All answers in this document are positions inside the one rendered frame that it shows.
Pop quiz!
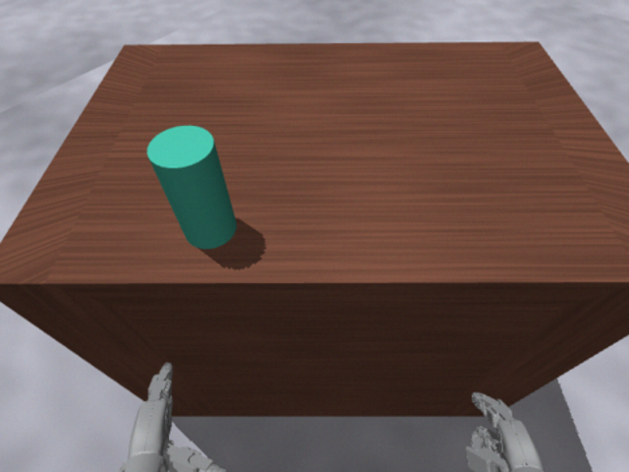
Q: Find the left robot arm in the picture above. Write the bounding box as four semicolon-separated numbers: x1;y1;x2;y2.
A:
119;453;168;472

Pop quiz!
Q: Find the right robot hand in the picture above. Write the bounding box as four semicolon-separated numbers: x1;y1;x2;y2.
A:
466;392;544;472

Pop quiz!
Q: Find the left robot hand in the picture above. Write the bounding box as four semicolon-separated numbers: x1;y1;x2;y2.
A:
128;363;227;472

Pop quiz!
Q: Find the can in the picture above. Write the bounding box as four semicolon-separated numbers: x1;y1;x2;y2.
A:
147;126;237;249

